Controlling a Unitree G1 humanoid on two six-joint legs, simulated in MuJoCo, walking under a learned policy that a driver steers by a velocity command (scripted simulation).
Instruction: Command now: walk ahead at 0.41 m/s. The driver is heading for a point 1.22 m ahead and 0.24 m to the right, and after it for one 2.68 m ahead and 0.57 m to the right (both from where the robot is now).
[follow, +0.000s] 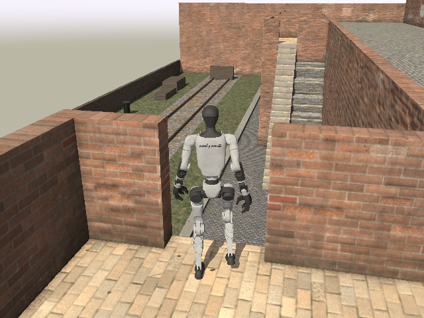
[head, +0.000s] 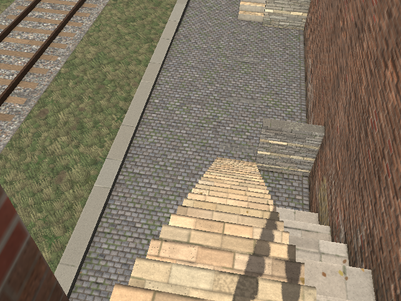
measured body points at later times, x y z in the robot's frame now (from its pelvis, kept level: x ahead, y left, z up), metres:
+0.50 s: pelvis +0.22 -0.05 +0.00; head +0.21 -0.05 +0.45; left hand +0.20 +0.20 -0.14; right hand +0.30 -0.32 -0.13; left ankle +0.28 +0.14 -0.66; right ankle +0.21 -0.12 -0.74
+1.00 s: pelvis +0.48 +0.09 -0.21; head +0.47 +0.11 +0.24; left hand +0.44 +0.33 -0.36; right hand +0.52 -0.19 -0.32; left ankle +0.52 +0.21 -0.94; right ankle +0.30 -0.10 -0.64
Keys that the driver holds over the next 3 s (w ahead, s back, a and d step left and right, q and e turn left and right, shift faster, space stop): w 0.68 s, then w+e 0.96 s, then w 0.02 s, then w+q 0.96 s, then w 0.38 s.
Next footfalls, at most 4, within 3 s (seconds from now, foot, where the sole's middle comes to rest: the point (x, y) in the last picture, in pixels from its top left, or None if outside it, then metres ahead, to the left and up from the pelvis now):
0.22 right None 0.26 -0.12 -0.77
0.94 left None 0.55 0.21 -0.99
1.54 right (242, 280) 0.78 -0.23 -1.20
1.98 left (208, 266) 0.96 -0.10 -1.42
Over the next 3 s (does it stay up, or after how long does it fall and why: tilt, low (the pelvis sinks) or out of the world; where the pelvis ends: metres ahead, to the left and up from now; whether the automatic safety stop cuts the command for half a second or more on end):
stays up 1.30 -0.26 -1.01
